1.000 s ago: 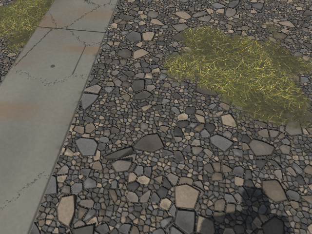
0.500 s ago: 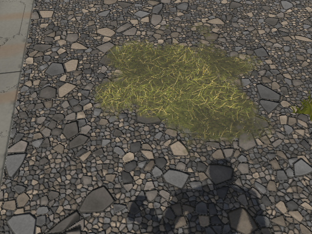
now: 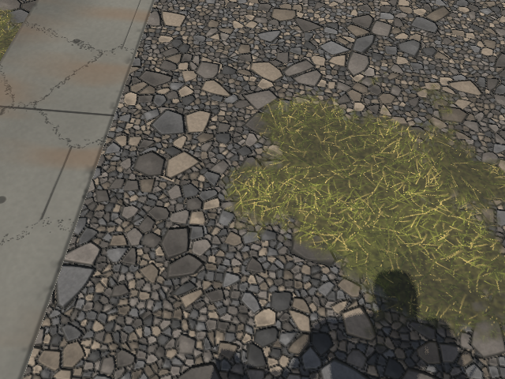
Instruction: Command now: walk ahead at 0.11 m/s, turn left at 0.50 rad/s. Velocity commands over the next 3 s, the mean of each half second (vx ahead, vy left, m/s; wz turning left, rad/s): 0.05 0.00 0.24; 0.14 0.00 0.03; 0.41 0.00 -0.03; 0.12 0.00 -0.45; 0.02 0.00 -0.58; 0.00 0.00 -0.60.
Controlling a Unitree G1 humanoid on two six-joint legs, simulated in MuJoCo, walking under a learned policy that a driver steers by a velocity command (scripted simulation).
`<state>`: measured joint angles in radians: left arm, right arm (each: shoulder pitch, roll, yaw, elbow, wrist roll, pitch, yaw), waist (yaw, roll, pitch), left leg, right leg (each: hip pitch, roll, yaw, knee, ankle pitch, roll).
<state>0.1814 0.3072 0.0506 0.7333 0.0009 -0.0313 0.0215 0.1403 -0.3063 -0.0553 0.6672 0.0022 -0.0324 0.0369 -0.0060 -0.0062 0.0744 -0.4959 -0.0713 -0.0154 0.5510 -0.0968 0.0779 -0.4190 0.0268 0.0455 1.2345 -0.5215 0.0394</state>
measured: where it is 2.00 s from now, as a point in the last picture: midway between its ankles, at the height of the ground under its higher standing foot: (261, 326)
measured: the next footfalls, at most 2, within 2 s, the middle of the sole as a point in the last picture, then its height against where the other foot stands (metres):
right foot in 0.34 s outside the picture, level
right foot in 1.38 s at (301, 324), level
